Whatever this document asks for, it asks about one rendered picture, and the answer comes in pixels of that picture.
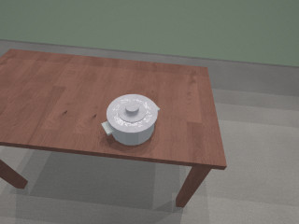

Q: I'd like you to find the lid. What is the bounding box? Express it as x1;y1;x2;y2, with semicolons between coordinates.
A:
107;94;158;134

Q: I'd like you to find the table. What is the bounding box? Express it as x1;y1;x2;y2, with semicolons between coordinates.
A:
0;49;227;208

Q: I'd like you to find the pot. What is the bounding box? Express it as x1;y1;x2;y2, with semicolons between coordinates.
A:
101;101;160;146

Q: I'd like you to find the knob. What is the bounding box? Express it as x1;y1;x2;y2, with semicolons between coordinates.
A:
125;102;139;115

